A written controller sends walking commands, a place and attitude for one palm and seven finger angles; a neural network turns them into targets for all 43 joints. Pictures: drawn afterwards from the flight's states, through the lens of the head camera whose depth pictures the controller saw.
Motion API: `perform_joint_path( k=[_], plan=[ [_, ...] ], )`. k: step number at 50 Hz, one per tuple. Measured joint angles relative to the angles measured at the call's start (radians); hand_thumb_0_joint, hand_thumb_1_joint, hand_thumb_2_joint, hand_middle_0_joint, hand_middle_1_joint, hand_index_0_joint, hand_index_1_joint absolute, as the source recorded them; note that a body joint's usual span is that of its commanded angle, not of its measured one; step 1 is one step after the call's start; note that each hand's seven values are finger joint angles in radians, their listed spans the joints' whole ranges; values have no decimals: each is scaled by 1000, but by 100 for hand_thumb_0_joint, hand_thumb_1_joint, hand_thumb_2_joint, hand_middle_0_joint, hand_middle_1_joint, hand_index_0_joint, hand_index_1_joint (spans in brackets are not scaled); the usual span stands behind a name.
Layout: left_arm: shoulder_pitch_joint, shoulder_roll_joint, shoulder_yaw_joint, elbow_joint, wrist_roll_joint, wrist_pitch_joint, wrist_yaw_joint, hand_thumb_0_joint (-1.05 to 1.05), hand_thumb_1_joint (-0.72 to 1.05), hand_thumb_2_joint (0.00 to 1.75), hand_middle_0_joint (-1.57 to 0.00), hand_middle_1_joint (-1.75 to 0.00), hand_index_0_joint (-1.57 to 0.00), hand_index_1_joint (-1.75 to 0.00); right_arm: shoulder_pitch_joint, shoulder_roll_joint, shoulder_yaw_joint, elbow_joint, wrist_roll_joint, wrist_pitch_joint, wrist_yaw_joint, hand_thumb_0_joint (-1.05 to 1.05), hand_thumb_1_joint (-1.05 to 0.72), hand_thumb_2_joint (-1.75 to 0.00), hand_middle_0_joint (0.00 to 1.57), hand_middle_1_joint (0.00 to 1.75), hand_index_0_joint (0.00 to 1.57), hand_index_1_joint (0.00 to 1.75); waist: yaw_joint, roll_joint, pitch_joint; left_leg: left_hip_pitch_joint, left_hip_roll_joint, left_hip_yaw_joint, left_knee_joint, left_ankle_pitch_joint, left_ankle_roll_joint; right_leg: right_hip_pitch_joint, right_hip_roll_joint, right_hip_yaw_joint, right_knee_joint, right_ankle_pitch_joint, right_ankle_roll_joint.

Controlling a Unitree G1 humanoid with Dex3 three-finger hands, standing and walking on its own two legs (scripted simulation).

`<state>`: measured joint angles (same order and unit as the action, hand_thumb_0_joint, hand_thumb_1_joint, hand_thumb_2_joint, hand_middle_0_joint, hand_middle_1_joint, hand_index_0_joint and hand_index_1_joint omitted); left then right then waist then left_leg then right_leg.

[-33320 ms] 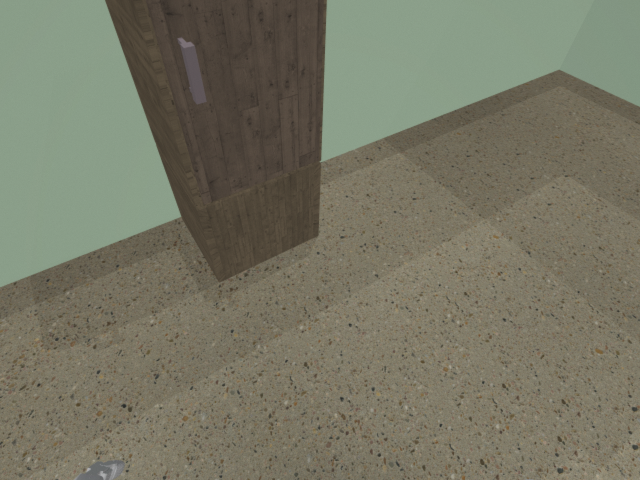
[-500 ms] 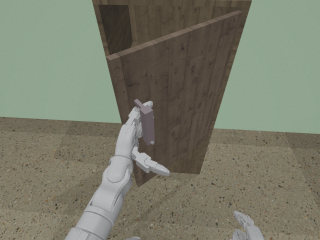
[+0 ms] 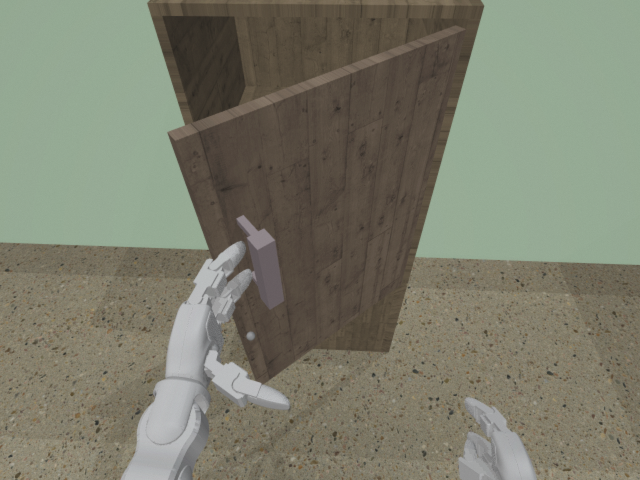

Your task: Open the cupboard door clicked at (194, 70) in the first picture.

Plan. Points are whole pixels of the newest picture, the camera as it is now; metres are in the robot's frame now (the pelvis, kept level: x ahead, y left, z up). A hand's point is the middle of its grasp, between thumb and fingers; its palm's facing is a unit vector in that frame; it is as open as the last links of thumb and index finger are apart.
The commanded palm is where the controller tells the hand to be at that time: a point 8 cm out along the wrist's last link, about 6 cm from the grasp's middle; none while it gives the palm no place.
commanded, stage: slide the hand sideways off the handle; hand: left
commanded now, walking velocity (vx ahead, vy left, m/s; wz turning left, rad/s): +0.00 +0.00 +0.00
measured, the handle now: (258, 262) +0.36 +0.10 +0.09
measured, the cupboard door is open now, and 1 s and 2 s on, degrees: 41 40 40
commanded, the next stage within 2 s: draw the hand back to the body in 0.42 s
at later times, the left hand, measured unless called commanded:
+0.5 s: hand (194, 370) +0.22 +0.15 +0.08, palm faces +0.01 -1.00 -0.03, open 16.3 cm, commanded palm +0.19 +0.20 +0.09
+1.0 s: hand (135, 380) +0.19 +0.19 +0.12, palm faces +0.02 -1.00 -0.06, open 16.3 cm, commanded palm +0.16 +0.25 +0.13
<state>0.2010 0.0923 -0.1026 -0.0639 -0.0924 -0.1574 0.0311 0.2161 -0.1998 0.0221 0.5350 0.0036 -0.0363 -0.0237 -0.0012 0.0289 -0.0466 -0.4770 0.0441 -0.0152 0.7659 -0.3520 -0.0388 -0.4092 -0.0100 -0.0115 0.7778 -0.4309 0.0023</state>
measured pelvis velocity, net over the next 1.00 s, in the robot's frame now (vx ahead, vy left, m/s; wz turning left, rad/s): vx -0.01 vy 0.01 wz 0.03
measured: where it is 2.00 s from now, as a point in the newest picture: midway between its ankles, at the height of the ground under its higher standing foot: outside the picture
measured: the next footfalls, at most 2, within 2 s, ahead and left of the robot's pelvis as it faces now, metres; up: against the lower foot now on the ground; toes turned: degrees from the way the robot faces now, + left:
none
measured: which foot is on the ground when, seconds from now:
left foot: down 0.00-1.00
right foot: down 0.00-1.00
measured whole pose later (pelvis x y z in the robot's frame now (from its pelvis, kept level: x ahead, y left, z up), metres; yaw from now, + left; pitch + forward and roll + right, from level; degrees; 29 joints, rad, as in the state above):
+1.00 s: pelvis -0.01 +0.01 +0.00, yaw +2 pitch +2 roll -1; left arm 0.44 0.24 0.14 -0.33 -0.27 -0.09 -0.21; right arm 0.24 -0.22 0.05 0.55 0.04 -0.21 -0.09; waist 0.03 0.06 -0.07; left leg -0.47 0.03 -0.05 0.80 -0.36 -0.02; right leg -0.36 -0.02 -0.04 0.76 -0.43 0.02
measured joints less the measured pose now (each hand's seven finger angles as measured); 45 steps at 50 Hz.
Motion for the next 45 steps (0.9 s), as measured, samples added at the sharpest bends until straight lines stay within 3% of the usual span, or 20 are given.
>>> perform_joint_path(
  k=[24, 32, 45],
  plan=[
    [233, 86, 175, -135, -144, -61, -224, -1, -50, 30, -16, -30, -16, -30, 15, -33, -10, -2, 17, -100, -40, 1, -90, -90, 20, 30, 20, 30, 16, 18, -31, -50, -4, -42, 63, -47, -14, -29, -1, -40, 54, -57, -12],
    [223, 93, 149, -169, -133, -52, -219, -1, -50, 30, -15, -30, -15, -30, 17, -32, -10, -2, 21, -127, -47, 1, -90, -90, 20, 30, 20, 30, 16, 17, -26, -69, -9, -38, 88, -47, -5, -46, -5, -34, 72, -52, -4],
    [243, 133, 219, -250, -172, 43, -227, -1, -50, 30, -15, -30, -15, -30, 30, -19, 24, 5, 35, -158, -61, 1, -90, -90, 20, 30, 20, 30, 22, 28, -25, -14, -11, -34, 51, -20, 10, 20, -6, -31, 9, -10, 11]
  ],
)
